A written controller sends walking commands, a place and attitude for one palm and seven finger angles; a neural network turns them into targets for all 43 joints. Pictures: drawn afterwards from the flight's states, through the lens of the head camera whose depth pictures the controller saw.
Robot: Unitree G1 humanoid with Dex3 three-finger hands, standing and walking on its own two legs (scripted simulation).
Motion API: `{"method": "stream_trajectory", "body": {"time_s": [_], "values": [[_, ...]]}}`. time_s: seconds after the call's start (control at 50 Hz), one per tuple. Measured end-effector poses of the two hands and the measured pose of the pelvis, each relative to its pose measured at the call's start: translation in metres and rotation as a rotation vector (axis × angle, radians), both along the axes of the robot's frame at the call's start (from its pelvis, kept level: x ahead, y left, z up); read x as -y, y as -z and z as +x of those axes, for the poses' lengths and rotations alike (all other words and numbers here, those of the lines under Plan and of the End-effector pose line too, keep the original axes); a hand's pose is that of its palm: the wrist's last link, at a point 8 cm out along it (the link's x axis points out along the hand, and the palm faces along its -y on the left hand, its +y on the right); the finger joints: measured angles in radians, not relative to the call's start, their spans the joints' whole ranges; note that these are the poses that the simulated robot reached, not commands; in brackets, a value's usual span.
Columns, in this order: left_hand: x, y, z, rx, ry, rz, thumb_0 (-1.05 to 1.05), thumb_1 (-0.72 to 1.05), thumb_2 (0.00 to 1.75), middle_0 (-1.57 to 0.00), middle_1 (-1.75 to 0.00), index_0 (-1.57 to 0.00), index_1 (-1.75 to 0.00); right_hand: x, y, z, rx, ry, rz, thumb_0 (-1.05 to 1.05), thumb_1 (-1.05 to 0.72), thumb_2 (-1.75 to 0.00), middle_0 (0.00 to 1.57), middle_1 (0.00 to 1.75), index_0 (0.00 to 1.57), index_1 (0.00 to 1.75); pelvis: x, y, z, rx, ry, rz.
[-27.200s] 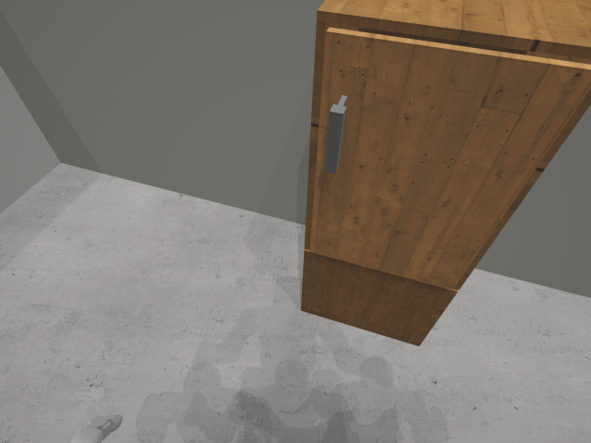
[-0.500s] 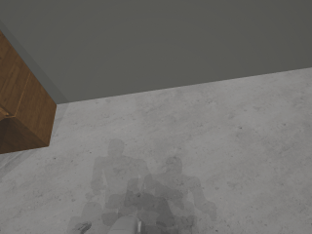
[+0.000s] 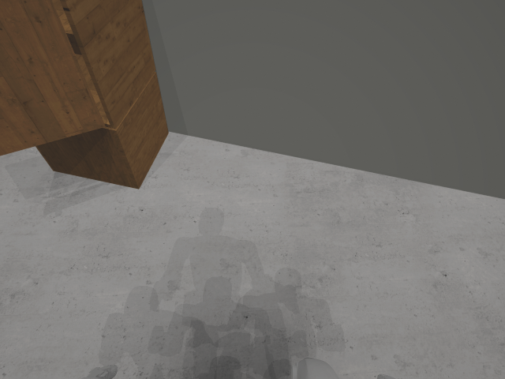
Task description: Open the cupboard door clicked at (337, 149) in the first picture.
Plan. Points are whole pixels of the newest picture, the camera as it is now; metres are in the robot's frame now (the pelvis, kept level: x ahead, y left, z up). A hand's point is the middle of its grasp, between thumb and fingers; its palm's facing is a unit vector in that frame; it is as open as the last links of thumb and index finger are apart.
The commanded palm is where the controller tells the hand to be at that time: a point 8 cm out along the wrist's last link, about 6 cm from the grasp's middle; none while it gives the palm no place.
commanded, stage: turn to face it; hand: left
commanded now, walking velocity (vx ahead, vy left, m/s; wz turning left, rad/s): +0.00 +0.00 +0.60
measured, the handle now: out of the picture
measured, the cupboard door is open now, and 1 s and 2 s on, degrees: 40 40 40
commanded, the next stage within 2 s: take the last steps up to it in 0.92 s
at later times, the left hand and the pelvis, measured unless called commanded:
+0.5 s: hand out of the picture +0.03 +0.15 -0.15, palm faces +0.30 -0.92 -0.25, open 7.3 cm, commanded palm none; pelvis +0.01 -0.06 +0.00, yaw +19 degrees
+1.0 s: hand out of the picture -0.04 +0.21 -0.17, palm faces +0.53 -0.82 -0.21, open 7.4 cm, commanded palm none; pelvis +0.01 +0.00 +0.00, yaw +30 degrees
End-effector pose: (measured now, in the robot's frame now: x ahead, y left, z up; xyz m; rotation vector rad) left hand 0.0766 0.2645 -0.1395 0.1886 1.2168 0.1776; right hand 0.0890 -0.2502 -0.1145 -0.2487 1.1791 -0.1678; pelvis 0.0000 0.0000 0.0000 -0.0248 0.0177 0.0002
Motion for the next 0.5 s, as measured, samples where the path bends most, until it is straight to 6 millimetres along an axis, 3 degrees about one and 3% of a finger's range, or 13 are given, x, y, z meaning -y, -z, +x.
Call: {"method": "stream_trajectory", "body": {"time_s": [0.12,0.24,0.38,0.5], "values": [[0.017,-0.009,0.015,0.054,-0.020,0.006,0.00,0.91,0.89,-0.20,-0.30,-0.20,-0.30,0.006,0.011,-0.010,-0.056,-0.013,0.035,0.01,-0.90,-0.90,0.20,0.30,0.20,0.30,0.013,0.000,0.003,-0.010,-0.058,0.007],[0.043,-0.015,0.018,0.112,-0.057,0.044,0.00,0.91,0.89,-0.20,-0.30,-0.20,-0.30,0.031,0.038,-0.012,-0.110,-0.029,0.072,0.01,-0.90,-0.90,0.20,0.30,0.20,0.30,0.040,0.011,0.006,-0.018,-0.129,0.029],[0.067,-0.026,-0.024,0.063,-0.161,0.048,0.00,0.90,0.89,-0.20,-0.30,-0.21,-0.30,0.048,0.034,0.013,-0.151,-0.107,0.079,0.01,-0.91,-0.90,0.20,0.30,0.20,0.30,0.055,0.000,0.011,0.004,-0.237,0.057],[0.076,-0.020,-0.066,0.012,-0.279,0.018,0.00,0.91,0.89,-0.20,-0.30,-0.21,-0.30,0.040,0.025,0.051,-0.149,-0.217,0.058,0.01,-0.91,-0.90,0.20,0.30,0.19,0.30,0.057,-0.004,0.015,0.002,-0.329,0.073]]}}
